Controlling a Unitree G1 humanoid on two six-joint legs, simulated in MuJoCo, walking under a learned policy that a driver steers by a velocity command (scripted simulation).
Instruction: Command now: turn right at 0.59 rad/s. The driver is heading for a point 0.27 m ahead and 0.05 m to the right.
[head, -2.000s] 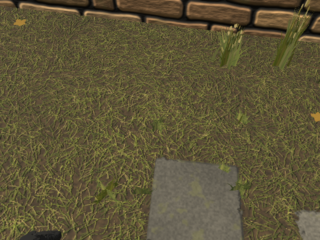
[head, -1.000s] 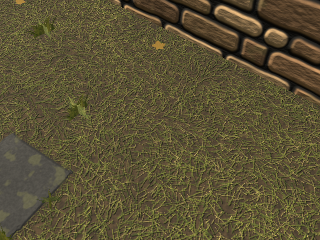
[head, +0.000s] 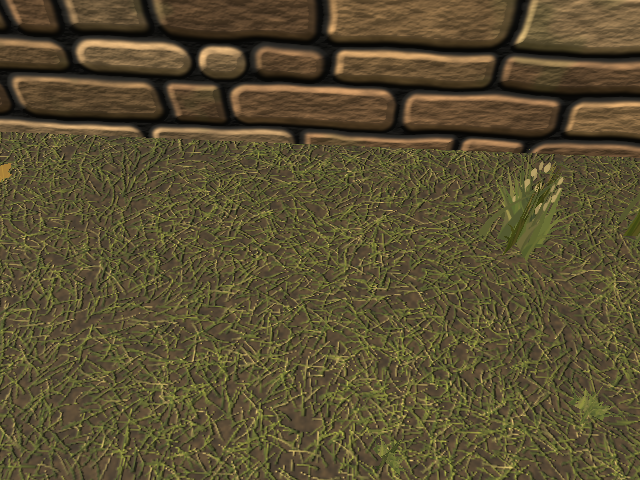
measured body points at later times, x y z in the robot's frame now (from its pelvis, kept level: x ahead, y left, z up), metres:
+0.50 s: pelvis +0.00 -0.03 +0.00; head +0.03 -0.04 +0.44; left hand +0.24 +0.19 -0.08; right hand +0.09 -0.34 -0.11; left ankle +0.05 +0.11 -0.72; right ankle -0.01 -0.13 -0.74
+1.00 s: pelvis +0.02 -0.01 -0.01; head +0.03 -0.01 +0.44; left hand +0.21 +0.21 -0.12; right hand +0.10 -0.29 -0.11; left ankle +0.04 +0.10 -0.74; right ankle -0.01 -0.14 -0.74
